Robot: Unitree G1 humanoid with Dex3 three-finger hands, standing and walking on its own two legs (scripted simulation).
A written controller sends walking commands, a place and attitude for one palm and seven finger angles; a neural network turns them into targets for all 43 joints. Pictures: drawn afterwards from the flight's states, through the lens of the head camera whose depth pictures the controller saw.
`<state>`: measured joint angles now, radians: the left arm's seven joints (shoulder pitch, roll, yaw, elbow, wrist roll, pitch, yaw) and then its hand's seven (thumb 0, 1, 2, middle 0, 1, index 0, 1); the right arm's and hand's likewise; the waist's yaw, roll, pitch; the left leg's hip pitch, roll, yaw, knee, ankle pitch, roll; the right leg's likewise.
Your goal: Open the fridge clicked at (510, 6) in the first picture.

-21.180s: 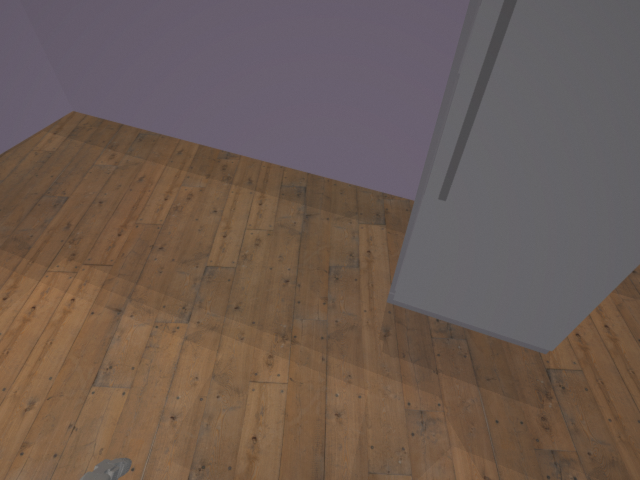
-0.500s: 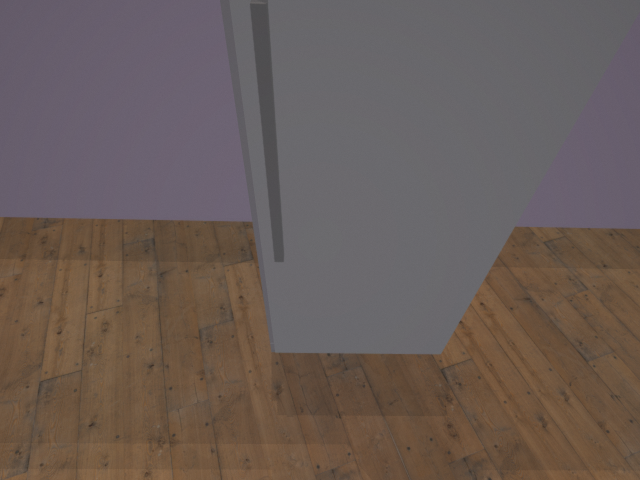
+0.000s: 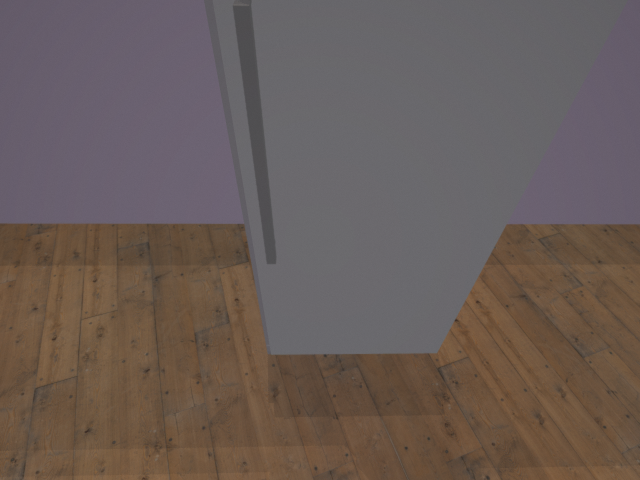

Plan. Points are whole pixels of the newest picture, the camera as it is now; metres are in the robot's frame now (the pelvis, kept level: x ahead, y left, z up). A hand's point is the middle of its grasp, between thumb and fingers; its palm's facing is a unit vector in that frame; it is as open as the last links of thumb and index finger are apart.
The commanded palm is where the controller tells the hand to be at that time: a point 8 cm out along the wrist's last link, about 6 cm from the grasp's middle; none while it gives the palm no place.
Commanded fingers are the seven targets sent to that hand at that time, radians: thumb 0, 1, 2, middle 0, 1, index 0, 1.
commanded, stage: look again from close up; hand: left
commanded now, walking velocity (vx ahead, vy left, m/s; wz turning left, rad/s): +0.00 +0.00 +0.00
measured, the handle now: (261, 160) +0.57 +0.13 +0.09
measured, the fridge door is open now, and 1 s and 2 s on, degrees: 0 0 0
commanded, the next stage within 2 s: shuffle to correct the standing spot in 0.42 s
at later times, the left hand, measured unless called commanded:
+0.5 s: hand out of the picture +0.00 +0.17 -0.17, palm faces +0.01 -0.98 -0.20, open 7.4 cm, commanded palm none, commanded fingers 0.00 0.90 0.90 -0.20 -0.30 -0.20 -0.30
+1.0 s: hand out of the picture +0.01 +0.13 -0.19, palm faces +0.10 -0.98 -0.15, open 7.4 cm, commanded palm none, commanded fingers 0.00 0.90 0.90 -0.20 -0.30 -0.20 -0.30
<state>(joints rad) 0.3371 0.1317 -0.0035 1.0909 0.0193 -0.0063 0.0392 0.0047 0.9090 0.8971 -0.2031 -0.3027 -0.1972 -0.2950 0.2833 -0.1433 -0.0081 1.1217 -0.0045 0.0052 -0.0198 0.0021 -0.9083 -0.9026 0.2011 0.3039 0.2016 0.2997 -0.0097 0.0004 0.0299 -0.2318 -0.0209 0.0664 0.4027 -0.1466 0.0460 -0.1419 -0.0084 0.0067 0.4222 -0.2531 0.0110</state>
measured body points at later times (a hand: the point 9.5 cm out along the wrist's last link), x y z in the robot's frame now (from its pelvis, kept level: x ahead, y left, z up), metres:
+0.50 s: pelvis +0.01 -0.01 +0.00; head +0.02 +0.00 +0.45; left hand +0.00 +0.22 -0.16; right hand +0.01 -0.24 -0.16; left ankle +0.05 +0.09 -0.74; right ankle -0.01 -0.13 -0.74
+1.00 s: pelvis +0.09 -0.02 -0.02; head +0.10 -0.01 +0.43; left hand +0.00 +0.18 -0.18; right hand +0.08 -0.24 -0.17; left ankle +0.05 +0.08 -0.74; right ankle -0.01 -0.13 -0.74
